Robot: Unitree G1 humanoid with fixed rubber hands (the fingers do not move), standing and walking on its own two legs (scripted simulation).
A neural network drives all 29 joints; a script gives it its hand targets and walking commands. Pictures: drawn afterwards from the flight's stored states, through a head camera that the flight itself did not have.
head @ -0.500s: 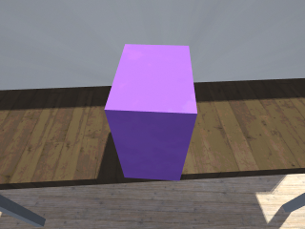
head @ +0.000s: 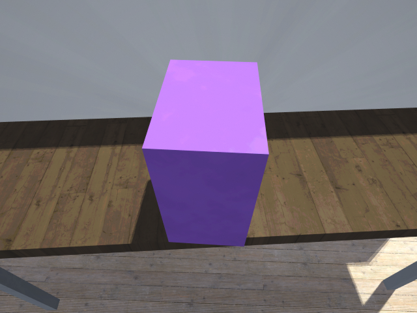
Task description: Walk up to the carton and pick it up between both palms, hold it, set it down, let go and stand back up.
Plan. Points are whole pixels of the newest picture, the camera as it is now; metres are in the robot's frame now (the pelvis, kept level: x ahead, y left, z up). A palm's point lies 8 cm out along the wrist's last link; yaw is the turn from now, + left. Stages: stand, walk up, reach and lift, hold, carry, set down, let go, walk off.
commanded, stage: walk up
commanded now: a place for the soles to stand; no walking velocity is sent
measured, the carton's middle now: (209, 159) +0.40 +0.01 +0.09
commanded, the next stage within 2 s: reach and lift in 0.98 s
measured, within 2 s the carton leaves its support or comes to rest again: neither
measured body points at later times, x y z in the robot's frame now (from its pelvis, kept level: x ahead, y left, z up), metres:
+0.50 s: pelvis +0.02 +0.00 +0.00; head +0.04 +0.00 +0.45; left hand +0.11 +0.30 -0.13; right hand +0.10 -0.32 -0.12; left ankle +0.01 +0.13 -0.75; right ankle +0.03 -0.10 -0.75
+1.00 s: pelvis +0.02 -0.01 +0.00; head +0.04 -0.01 +0.45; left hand +0.12 +0.30 -0.12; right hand +0.09 -0.33 -0.12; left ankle +0.01 +0.13 -0.75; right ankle +0.03 -0.10 -0.75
